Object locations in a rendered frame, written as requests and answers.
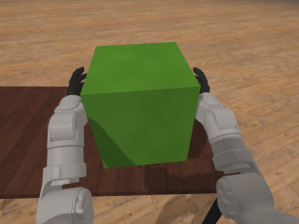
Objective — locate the robot left hand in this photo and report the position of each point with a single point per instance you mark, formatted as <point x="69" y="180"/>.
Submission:
<point x="75" y="84"/>

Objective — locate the carton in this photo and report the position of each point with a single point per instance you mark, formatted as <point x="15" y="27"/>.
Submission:
<point x="140" y="101"/>

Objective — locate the right robot upper arm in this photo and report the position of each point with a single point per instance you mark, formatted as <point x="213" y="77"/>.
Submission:
<point x="246" y="199"/>

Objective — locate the right robot forearm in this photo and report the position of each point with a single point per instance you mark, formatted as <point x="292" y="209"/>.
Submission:
<point x="230" y="154"/>

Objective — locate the left robot upper arm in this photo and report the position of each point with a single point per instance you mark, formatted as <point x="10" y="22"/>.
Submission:
<point x="66" y="206"/>

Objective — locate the left robot forearm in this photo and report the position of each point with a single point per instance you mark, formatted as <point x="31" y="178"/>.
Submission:
<point x="65" y="145"/>

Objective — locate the robot right hand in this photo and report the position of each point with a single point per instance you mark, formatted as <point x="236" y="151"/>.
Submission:
<point x="201" y="78"/>

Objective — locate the table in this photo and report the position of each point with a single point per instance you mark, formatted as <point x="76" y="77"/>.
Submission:
<point x="25" y="113"/>

